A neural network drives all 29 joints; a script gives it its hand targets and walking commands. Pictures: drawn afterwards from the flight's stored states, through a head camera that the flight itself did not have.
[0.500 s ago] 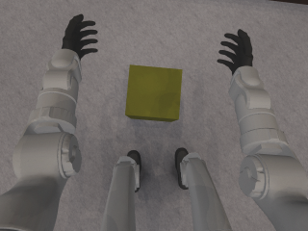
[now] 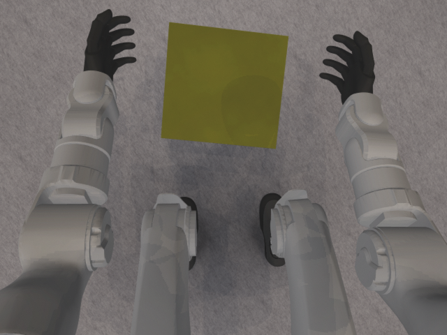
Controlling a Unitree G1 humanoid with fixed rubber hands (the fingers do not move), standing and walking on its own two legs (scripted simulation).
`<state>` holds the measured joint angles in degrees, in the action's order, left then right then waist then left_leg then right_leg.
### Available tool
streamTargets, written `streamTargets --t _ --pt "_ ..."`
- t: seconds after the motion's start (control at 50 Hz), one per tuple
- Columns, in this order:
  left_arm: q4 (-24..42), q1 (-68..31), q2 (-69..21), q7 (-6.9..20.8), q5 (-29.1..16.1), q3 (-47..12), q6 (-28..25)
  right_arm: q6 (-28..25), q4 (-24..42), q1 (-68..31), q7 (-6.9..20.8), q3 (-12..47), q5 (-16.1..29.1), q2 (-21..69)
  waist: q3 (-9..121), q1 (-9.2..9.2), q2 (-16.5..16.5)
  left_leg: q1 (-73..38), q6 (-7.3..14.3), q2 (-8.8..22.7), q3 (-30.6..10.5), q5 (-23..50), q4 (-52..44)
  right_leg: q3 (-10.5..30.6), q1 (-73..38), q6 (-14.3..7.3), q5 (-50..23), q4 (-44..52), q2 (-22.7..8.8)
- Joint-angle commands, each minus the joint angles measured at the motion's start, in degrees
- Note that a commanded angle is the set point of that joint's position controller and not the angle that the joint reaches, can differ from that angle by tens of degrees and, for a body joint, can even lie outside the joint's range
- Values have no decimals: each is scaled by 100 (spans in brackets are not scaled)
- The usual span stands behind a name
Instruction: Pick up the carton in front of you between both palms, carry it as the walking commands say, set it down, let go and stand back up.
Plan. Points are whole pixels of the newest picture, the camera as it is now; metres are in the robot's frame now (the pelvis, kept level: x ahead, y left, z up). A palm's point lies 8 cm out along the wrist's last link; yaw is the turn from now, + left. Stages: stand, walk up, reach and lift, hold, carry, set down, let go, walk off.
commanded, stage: reach and lift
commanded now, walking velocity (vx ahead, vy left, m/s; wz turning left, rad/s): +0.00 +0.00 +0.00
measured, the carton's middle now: (221, 97) +0.48 +0.03 -0.35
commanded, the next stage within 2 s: none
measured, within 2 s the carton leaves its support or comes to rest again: leaves its support in 1.16 s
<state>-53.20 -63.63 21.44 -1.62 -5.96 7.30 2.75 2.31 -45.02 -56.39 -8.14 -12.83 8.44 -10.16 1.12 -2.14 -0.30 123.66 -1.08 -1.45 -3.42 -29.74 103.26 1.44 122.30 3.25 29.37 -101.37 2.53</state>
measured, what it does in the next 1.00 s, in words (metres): lowers itself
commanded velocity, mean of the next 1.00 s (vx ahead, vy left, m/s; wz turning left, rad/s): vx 0.00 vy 0.00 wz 0.00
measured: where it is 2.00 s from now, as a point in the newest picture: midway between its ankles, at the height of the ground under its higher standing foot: (230, 244)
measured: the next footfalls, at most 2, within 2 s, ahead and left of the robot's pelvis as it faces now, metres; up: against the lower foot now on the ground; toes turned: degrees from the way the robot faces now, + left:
none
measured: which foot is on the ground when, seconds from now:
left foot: down 0.00-1.00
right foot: down 0.00-1.00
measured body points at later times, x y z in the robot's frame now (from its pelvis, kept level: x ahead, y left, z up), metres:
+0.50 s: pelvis -0.03 +0.00 -0.11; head +0.34 +0.03 +0.14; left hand +0.52 +0.20 -0.31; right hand +0.50 -0.17 -0.29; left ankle +0.09 +0.12 -0.44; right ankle +0.10 -0.13 -0.44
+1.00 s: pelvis -0.03 +0.00 -0.10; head +0.34 +0.03 +0.15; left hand +0.52 +0.17 -0.29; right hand +0.51 -0.14 -0.28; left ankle +0.09 +0.12 -0.44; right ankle +0.10 -0.13 -0.44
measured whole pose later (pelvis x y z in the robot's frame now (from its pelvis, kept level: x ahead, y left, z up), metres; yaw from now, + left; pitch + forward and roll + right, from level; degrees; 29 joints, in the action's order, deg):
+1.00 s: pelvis -0.03 +0.00 -0.10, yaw +0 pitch +39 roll -3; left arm -72.3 -85.5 21.1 -5.8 -12.1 -3.8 -0.7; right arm -1.6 -65.6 -80.1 -12.5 -7.6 14.6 -11.0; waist -17.5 -1.5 -3.0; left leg 132.1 -0.8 -0.7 -3.0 -30.3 123.4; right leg 1.6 131.0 4.4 29.3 -121.2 4.0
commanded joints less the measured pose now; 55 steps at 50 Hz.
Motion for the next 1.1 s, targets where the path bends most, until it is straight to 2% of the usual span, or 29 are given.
streamTargets --t 0.0,0.1,0.18,0.26,0.32,0.38,0.44,0.54,0.64,0.76,0.84,0.88,0.92,0.94,0.96,1.02,1.08 --pt "630 -1746 898 -17 -209 -43 -51 -5 687 -1319 -127 112 190 -639 6785 21 561 -4073 -64 -62 449 2174 -286 -642 -3135 84 -2004 204 157" --pt "-164 -2269 943 -9 -340 -174 4 70 36 -1922 -198 118 211 -671 5561 5 458 -3117 -28 61 439 884 15 -583 -2589 87 -956 -140 21" --pt "-786 -2677 1036 -37 -455 -324 -82 -10 -533 -2414 -190 139 207 -795 4923 -32 333 -2608 -5 136 367 510 321 -517 -2434 82 -709 -490 -57" --pt "-1151 -3026 1149 -93 -607 -513 -232 -162 -985 -2809 -161 259 331 -920 4690 -32 297 -2444 6 191 308 620 640 -461 -2377 84 -838 -844 -84" --pt "-1114 -3254 1255 -142 -742 -658 -337 -281 -1052 -3052 -170 410 508 -1022 4999 -6 330 -2660 4 215 298 971 877 -468 -2504 90 -1149 -1097 -82" --pt "-888 -3373 1297 -198 -824 -808 -432 -348 -1088 -3061 -155 728 911 -786 5371 151 404 -3002 30 213 338 1280 1006 -512 -2532 92 -1397 -1274 -41" --pt "-745 -3543 1299 -199 -720 -775 -424 -321 -1185 -3178 -112 857 1064 -701 5071 276 486 -3003 31 195 345 1486 1121 -484 -2301 99 -1505 -1363 4" --pt "-813 -3231 1071 -198 -718 -856 -362 -346 -1256 -2807 -199 720 955 -770 5332 137 647 -3501 -5 155 309 1877 1236 -590 -2203 100 -1686 -1422 88" --pt "-1146 -2987 769 -176 -689 -863 -351 -400 -1445 -2607 -187 490 660 -736 4653 -9 576 -3076 -12 125 181 1713 1154 -577 -1758 104 -1519 -1382 91" --pt "-1126 -3144 678 -202 -670 -900 -399 -445 -1335 -2887 -162 603 694 -557 4542 100 444 -2761 26 111 201 1526 1051 -530 -1808 95 -1439 -1341 92" --pt "-1060 -3511 156 -203 -719 -1168 -421 -464 -1292 -3227 -152 859 814 9 4602 166 400 -2715 89 68 233 1319 947 -522 -1967 76 -1325 -1293 164" --pt "-1156 -3600 79 -238 -609 -1111 -437 -461 -1394 -3291 -179 819 738 159 4542 207 379 -2688 99 51 243 1186 921 -517 -2048 83 -1229 -1272 207" --pt "-1291 -3636 -40 -259 -509 -1061 -447 -453 -1547 -3279 -221 670 558 215 4456 171 400 -2646 91 29 254 1056 901 -520 -2116 96 -1142 -1246 249" --pt "-1110 -4012 -946 -137 -603 -1431 -446 -451 -1378 -3670 -109 980 590 1013 4521 196 412 -2646 139 -20 225 1074 897 -524 -2115 64 -1161 -1260 311" --pt "-1192 -4297 -1582 -4 -606 -1541 -429 -435 -1418 -4010 24 1036 545 1621 4500 162 385 -2597 156 -55 203 1081 903 -540 -2062 49 -1174 -1284 367" --pt "-1134 -4947 -3679 485 -465 -1798 -272 -249 -1293 -4960 563 1182 185 3533 4319 219 320 -2260 144 -213 279 1029 1016 -579 -1933 -21 -1107 -1386 513" --pt "-888 -4921 -4649 832 -216 -1558 -99 -19 -1041 -5219 956 1065 -118 4427 4220 250 219 -2038 144 -354 419 1095 1105 -676 -1832 -33 -1136 -1474 630"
